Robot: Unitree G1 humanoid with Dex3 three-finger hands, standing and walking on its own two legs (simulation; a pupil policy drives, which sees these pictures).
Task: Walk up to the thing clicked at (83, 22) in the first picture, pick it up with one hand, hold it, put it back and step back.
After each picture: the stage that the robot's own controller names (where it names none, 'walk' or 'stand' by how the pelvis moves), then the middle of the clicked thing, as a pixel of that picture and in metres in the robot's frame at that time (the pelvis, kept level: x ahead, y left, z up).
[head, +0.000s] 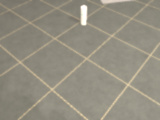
stand; (83, 15) +1.83 -0.02 -0.65
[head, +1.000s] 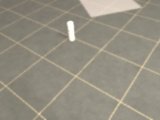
walk; (71, 31) +1.68 +0.26 -0.64
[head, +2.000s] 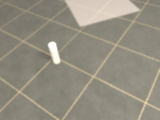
walk; (54, 53) +1.11 +0.38 -0.65
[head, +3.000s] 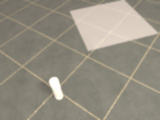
walk; (56, 89) +0.73 +0.29 -0.65
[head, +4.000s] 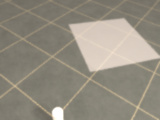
stand; out of the picture +0.49 +0.15 -0.63
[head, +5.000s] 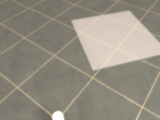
stand; out of the picture +0.44 +0.18 -0.65
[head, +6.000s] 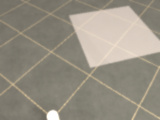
stand; out of the picture +0.42 +0.20 -0.64
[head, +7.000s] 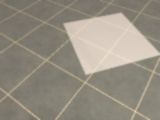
stand; out of the picture +0.39 +0.22 -0.66
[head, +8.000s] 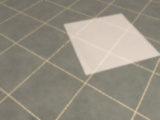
stand; out of the picture +0.39 +0.22 -0.66
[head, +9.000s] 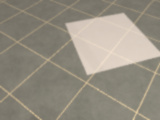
stand; out of the picture +0.39 +0.22 -0.66
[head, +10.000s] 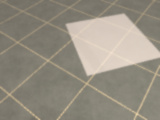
stand; out of the picture +0.38 +0.22 -0.66
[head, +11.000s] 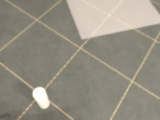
go down; (42, 98) +0.43 +0.21 -0.54
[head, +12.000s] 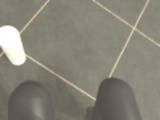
go down; (13, 48) +0.47 +0.25 -0.24
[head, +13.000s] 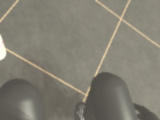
close in; out of the picture +0.46 +0.27 -0.22
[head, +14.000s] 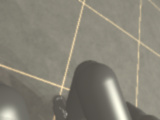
close; out of the picture +0.45 +0.30 -0.16
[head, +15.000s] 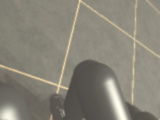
lift; out of the picture +0.42 +0.30 -0.16
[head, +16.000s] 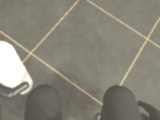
lift; (12, 74) +0.33 +0.23 -0.02
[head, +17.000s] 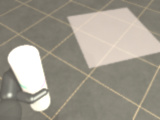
hold; (33, 83) +0.32 +0.16 +0.07
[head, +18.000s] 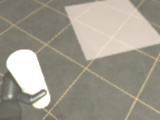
hold; (33, 84) +0.33 +0.16 +0.04
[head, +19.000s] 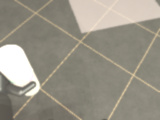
crouch; (22, 75) +0.36 +0.19 -0.02
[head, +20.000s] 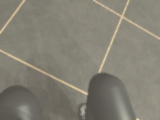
lower; out of the picture +0.48 +0.28 -0.05
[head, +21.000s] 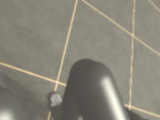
lower; out of the picture +0.44 +0.31 -0.16
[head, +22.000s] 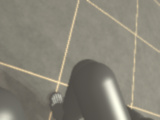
lower; out of the picture +0.44 +0.31 -0.16
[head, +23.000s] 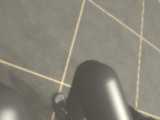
lower; out of the picture +0.43 +0.31 -0.16
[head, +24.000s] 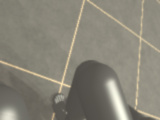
lower; out of the picture +0.43 +0.31 -0.16
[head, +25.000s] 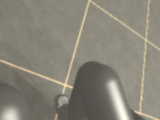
open; out of the picture +0.44 +0.29 -0.16
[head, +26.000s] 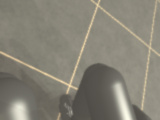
stand; out of the picture +0.43 +0.29 -0.17
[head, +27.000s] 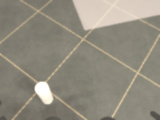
stand; (45, 94) +0.43 +0.20 -0.49
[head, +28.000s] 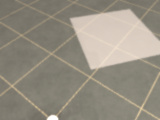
stand; out of the picture +0.41 +0.19 -0.60
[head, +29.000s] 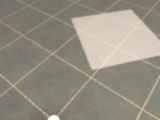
stand; out of the picture +0.40 +0.18 -0.60
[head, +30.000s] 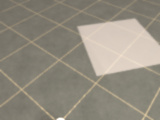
stand; out of the picture +0.43 +0.17 -0.65
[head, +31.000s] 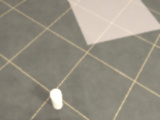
walk; (56, 99) +0.47 +0.14 -0.64
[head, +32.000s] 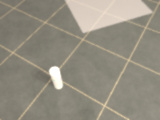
walk; (56, 78) +0.67 +0.22 -0.63
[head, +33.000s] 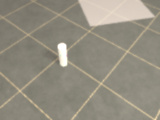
stand; (62, 55) +1.00 +0.20 -0.63
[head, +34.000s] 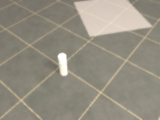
stand; (63, 65) +1.00 +0.19 -0.65
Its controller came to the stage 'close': yes
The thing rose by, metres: 0.69
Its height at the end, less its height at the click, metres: +0.00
